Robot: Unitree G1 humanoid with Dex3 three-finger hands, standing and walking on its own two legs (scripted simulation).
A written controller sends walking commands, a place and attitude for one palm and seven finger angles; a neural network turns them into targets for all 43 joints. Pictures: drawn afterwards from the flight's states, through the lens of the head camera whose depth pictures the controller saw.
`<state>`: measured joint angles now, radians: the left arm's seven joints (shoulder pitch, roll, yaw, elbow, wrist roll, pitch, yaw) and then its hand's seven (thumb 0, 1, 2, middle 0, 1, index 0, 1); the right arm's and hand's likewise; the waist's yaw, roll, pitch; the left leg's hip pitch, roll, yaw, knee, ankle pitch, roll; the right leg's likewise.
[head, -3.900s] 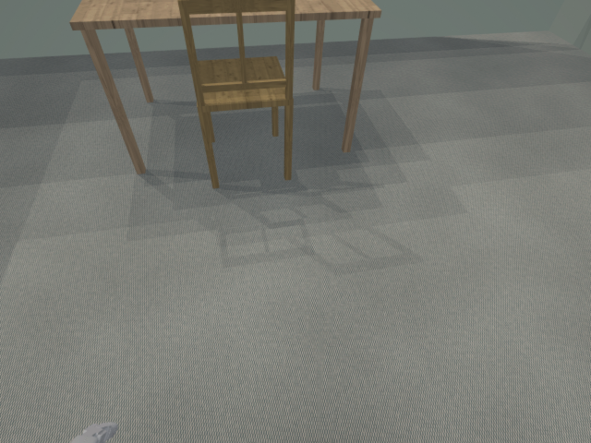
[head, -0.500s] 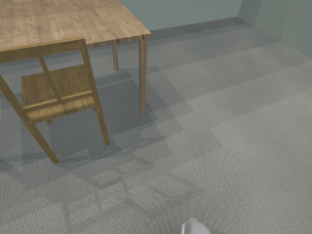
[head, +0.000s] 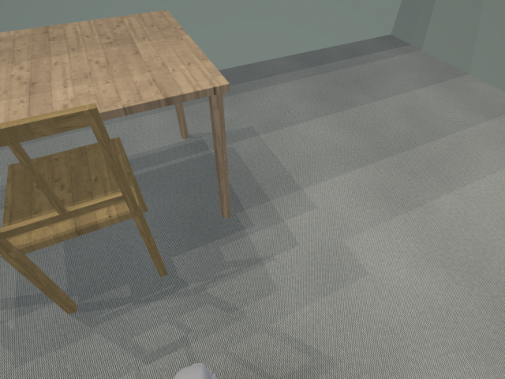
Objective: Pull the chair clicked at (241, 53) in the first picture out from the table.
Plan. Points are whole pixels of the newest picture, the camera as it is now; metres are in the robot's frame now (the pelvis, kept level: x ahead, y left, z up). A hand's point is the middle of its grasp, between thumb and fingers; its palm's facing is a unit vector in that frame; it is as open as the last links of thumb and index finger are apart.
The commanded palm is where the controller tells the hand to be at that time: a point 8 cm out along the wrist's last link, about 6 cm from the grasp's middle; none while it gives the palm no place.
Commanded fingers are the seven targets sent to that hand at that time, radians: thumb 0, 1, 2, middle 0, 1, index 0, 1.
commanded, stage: turn to face it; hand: left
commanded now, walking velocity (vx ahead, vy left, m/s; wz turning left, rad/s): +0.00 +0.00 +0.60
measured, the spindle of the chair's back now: (40, 180) +0.59 +0.58 -0.10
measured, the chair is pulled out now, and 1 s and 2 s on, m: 0.00 0.00 0.00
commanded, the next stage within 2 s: take the last steps up to it in 0.78 s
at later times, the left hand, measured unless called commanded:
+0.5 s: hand out of the picture +0.08 +0.26 -0.16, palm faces +0.31 -0.91 -0.26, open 7.4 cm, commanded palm none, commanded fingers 0.00 0.90 0.90 -0.20 -0.30 -0.20 -0.30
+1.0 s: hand out of the picture -0.02 +0.16 -0.16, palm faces +0.50 -0.83 -0.23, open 7.4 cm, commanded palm none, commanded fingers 0.00 0.90 0.90 -0.20 -0.30 -0.20 -0.30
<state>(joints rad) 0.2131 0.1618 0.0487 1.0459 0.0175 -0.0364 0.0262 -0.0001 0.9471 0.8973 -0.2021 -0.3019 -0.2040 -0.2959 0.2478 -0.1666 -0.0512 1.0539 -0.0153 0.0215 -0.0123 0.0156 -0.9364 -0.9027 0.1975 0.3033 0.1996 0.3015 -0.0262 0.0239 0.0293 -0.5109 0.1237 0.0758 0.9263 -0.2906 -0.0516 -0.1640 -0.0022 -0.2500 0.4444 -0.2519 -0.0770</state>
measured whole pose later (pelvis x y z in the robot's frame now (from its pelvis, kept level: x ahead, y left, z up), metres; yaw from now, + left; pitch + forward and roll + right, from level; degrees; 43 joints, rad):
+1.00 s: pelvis +0.04 -0.02 +0.00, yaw +28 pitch -1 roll +1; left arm 0.28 0.17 0.04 0.97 0.03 0.00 0.01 0.01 0.91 0.90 -0.21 -0.30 -0.21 -0.30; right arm 0.18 -0.24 -0.06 0.99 -0.01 0.07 0.01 0.01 -0.91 -0.90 0.20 0.30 0.20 0.30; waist 0.03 0.00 0.07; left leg -0.32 0.03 0.02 0.81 -0.46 -0.05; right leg -0.21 -0.11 -0.17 0.51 -0.28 0.00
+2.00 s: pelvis +0.27 +0.14 +0.00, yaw +32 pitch +0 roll -1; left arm 0.37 0.12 0.04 1.11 0.02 -0.05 0.01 0.00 0.91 0.90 -0.20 -0.30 -0.20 -0.30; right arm 0.17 -0.16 -0.04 1.03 -0.02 -0.02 0.02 0.01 -0.91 -0.90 0.20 0.30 0.20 0.30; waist 0.05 0.01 0.04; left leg -0.38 0.06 0.08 0.59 -0.20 0.01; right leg -0.05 -0.01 -0.15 0.39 -0.33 -0.01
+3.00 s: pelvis +0.31 +0.07 +0.00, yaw +30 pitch -2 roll +0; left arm 0.24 0.15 0.02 1.12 0.00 0.01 0.03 0.01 0.93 0.90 -0.20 -0.30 -0.20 -0.30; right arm 0.28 -0.13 -0.01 1.16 -0.01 0.02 -0.04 0.01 -0.91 -0.90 0.20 0.30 0.20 0.30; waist -0.01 0.02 0.04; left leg -0.16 0.08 0.00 0.41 -0.22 -0.07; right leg -0.14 0.04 -0.08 0.42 -0.25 -0.07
